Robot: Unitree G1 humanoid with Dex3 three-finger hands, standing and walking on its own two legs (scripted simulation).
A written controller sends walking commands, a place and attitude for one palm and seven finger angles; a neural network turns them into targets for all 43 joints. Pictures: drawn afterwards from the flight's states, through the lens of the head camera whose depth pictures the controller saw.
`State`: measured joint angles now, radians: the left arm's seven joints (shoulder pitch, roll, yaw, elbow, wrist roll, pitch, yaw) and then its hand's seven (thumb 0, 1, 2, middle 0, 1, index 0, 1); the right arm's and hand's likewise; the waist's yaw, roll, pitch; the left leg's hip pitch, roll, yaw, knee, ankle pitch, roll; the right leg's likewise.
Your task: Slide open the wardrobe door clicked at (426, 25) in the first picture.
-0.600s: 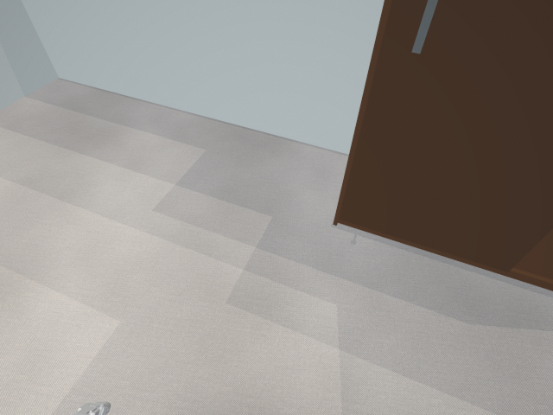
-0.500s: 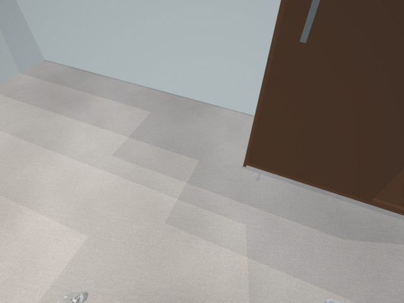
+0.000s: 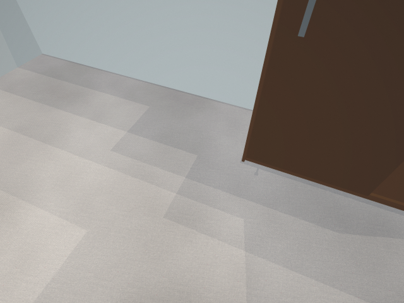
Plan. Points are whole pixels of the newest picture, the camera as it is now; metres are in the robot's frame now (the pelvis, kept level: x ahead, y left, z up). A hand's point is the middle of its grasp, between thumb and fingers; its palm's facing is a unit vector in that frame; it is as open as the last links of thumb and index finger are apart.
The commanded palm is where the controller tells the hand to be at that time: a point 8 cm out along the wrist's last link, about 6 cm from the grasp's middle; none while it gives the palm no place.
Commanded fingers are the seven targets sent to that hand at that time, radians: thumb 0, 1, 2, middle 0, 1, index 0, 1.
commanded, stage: stand and wait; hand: left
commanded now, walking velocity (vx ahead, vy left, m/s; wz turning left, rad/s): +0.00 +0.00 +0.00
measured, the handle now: out of the picture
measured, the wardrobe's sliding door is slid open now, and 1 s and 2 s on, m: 0.00 0.00 0.00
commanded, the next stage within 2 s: look at it before walking up in 0.22 s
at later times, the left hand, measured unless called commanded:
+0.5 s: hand out of the picture +0.08 +0.24 -0.15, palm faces -0.04 -0.94 -0.33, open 7.3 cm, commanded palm none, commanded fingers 0.00 0.90 0.90 -0.20 -0.30 -0.20 -0.30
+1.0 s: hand out of the picture +0.08 +0.24 -0.16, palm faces -0.04 -0.94 -0.33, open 7.3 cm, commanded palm none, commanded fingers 0.00 0.90 0.90 -0.20 -0.30 -0.20 -0.30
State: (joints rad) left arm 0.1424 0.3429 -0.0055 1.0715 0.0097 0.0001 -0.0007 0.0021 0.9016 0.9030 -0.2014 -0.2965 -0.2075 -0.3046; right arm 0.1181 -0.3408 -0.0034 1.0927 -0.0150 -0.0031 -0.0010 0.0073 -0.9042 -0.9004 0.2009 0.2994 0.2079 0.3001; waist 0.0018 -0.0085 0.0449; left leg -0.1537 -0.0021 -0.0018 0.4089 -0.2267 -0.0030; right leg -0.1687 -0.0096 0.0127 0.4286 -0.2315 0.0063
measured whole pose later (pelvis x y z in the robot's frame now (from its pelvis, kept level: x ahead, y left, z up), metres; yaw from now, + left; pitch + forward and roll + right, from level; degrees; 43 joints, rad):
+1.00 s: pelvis +0.00 +0.00 +0.00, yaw -1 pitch -2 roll +0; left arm 0.13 0.34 -0.01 1.09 0.01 -0.01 0.00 0.00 0.90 0.90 -0.20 -0.30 -0.21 -0.30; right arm 0.10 -0.34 0.00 1.11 -0.01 -0.01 0.00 0.01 -0.90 -0.90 0.20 0.30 0.21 0.30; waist 0.00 -0.01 0.05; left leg -0.13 0.01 0.00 0.36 -0.20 -0.01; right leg -0.15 0.00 0.02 0.38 -0.20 0.00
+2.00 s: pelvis +0.15 +0.03 +0.00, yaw -34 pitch +0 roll -2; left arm 0.16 0.28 0.11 0.91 0.03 0.05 -0.03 0.00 0.91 0.90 -0.19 -0.30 -0.20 -0.30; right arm 0.31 -0.15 -0.02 0.99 -0.02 -0.04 -0.03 0.00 -0.91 -0.90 0.20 0.30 0.21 0.30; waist 0.00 -0.04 0.06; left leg -0.13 0.08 0.25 0.43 -0.30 0.03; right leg -0.60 -0.05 -0.04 1.13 -0.27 0.05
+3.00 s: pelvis +0.24 +0.00 -0.01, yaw -71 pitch +0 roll -1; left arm 0.19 0.23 0.09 0.92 0.02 0.08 -0.03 0.00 0.91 0.90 -0.19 -0.30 -0.20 -0.30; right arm 0.23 -0.18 -0.06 0.93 -0.03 0.01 -0.01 0.00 -0.90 -0.90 0.20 0.30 0.21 0.30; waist -0.01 0.00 0.09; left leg -0.23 0.18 0.32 0.53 -0.28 0.00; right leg -0.38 -0.06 -0.07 0.84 -0.45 0.07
